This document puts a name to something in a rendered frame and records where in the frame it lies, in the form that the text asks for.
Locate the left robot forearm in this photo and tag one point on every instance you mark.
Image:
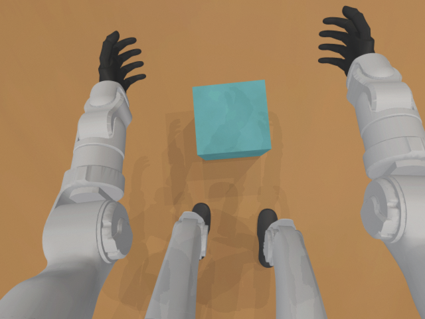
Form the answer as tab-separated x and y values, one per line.
99	149

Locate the left robot thigh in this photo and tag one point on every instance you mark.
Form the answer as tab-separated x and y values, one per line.
175	292

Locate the left robot foot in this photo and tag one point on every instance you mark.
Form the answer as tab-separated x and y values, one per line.
203	210

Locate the carton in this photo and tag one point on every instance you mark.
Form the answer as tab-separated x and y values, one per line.
231	120

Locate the robot right hand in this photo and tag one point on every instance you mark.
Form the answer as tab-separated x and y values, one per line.
358	38

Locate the right robot forearm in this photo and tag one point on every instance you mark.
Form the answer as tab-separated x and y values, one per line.
388	119

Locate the robot right upper arm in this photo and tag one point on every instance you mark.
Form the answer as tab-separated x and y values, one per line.
393	211

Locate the robot left hand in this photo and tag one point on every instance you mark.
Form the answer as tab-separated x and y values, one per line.
110	62

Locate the robot left upper arm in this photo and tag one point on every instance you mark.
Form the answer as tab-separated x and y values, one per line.
82	242

